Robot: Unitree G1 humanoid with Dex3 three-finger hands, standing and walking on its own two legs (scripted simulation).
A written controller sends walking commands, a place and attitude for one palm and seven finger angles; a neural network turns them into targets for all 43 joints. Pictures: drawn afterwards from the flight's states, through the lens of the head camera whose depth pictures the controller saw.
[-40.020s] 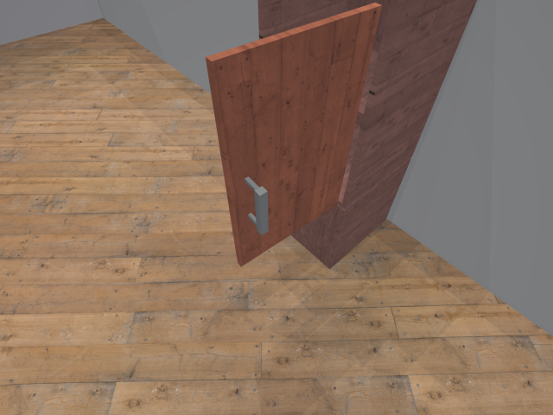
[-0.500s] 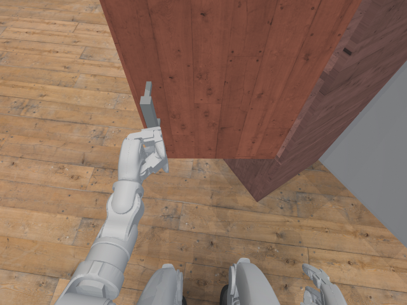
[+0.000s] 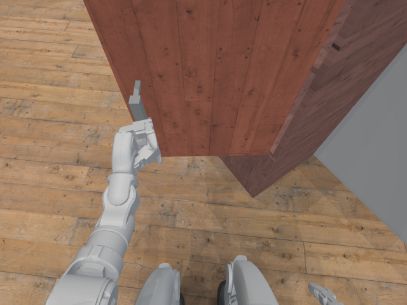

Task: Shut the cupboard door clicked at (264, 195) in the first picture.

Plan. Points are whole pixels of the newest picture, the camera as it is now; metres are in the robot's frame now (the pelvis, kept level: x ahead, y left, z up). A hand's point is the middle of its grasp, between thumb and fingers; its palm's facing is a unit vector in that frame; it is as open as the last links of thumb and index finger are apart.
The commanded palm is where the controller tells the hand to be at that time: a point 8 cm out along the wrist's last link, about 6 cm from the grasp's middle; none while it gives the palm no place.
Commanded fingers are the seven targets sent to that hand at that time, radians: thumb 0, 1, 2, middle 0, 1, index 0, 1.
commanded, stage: push the door shut along its arc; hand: left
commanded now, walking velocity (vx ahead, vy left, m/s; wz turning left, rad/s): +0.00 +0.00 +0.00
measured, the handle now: (143, 113) +0.50 +0.12 +0.02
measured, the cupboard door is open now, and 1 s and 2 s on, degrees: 57 43 32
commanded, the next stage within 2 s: pull the fist back off the door in 1.86 s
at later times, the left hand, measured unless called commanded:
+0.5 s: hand (159, 130) +0.45 +0.09 +0.03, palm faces -0.12 -0.99 -0.06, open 3.1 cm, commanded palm +0.45 +0.13 +0.03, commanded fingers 0.00 0.90 0.90 -1.30 -1.50 -1.30 -1.50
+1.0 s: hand (172, 108) +0.51 +0.06 +0.03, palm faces -0.27 -0.96 -0.06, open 3.1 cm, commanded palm +0.52 +0.10 +0.03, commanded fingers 0.00 0.90 0.90 -1.30 -1.50 -1.30 -1.50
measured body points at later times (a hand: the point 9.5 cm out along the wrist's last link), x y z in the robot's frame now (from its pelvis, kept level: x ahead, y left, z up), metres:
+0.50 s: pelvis -0.01 +0.01 -0.01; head +0.12 +0.00 +0.42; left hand +0.45 +0.14 +0.03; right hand +0.07 -0.25 -0.14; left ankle +0.01 +0.11 -0.63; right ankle +0.05 -0.09 -0.63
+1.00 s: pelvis -0.02 +0.02 -0.03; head +0.14 +0.03 +0.39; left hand +0.52 +0.11 +0.03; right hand -0.02 -0.25 -0.14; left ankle +0.01 +0.11 -0.63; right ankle +0.05 -0.09 -0.63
